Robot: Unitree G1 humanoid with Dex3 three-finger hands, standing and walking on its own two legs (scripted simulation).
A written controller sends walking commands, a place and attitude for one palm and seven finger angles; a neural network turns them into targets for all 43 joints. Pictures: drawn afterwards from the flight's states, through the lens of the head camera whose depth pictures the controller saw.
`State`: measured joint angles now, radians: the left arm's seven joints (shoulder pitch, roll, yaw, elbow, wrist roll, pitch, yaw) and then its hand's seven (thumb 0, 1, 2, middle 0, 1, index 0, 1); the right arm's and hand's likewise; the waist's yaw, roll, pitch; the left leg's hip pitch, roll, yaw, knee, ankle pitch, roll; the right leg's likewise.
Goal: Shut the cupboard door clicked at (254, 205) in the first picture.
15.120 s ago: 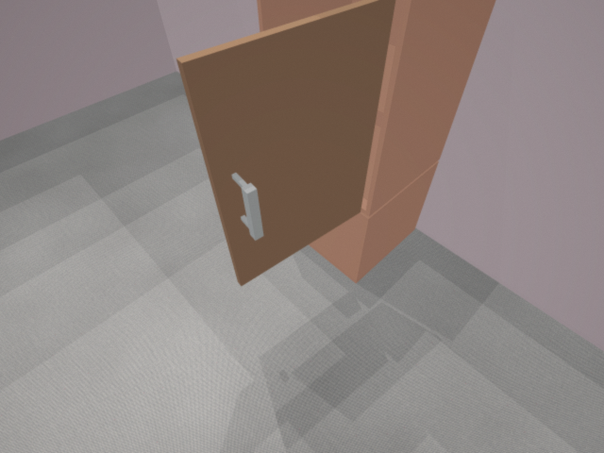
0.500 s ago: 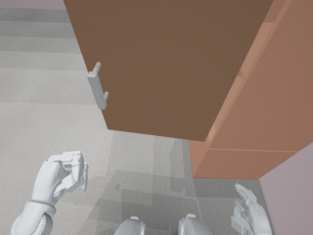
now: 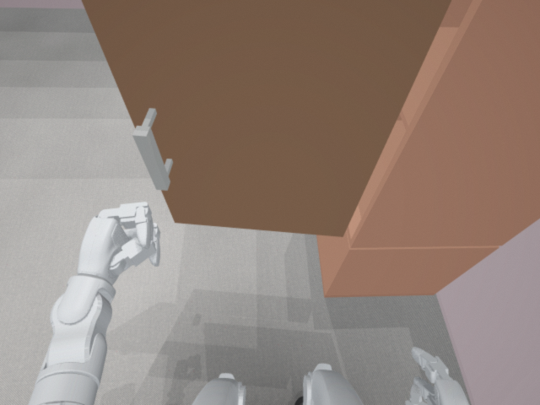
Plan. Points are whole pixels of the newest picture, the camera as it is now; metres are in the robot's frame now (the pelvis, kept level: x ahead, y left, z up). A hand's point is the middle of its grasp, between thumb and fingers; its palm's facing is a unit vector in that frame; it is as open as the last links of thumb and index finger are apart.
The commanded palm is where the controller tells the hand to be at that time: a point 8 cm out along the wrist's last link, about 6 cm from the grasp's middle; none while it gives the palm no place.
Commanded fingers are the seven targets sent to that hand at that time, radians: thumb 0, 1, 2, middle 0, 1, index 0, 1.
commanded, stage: bring the fist close to the handle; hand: left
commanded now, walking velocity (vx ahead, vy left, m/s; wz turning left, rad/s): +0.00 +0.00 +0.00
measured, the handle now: (157, 151) +0.51 +0.21 +0.04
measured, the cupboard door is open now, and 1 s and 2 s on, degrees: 84 84 69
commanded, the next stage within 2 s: push the door shut along its arc in 0.74 s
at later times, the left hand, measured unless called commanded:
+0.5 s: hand (160, 202) +0.40 +0.18 +0.05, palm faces -0.08 -1.00 -0.01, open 3.1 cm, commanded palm +0.37 +0.23 +0.05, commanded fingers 0.00 0.90 0.90 -1.30 -1.50 -1.30 -1.50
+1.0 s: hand (163, 201) +0.40 +0.18 +0.04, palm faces -0.10 -0.99 -0.02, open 3.1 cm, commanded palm +0.40 +0.23 +0.05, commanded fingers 0.00 0.90 0.90 -1.30 -1.50 -1.30 -1.50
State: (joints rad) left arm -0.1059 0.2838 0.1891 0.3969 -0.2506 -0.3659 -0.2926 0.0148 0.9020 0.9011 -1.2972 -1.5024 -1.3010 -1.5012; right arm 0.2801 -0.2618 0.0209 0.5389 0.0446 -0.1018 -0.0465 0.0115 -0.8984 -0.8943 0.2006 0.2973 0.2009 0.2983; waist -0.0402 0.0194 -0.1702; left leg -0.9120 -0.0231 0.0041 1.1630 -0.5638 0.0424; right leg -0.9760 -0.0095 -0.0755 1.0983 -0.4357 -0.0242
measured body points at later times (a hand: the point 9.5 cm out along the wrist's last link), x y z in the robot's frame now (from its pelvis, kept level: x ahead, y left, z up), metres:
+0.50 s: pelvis +0.00 +0.00 +0.00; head +0.09 +0.01 +0.44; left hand +0.40 +0.24 +0.05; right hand +0.10 -0.26 -0.11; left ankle +0.00 +0.09 -0.65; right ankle +0.05 -0.11 -0.65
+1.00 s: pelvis +0.00 +0.00 +0.00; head +0.09 +0.01 +0.44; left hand +0.40 +0.23 +0.05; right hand +0.11 -0.26 -0.11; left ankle +0.00 +0.09 -0.65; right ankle +0.05 -0.11 -0.65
